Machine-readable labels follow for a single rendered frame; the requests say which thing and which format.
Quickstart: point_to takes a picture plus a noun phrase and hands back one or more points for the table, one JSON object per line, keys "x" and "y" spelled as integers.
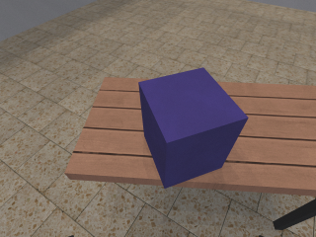
{"x": 275, "y": 152}

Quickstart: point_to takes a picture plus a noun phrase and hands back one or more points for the carton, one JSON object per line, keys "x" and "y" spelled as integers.
{"x": 190, "y": 124}

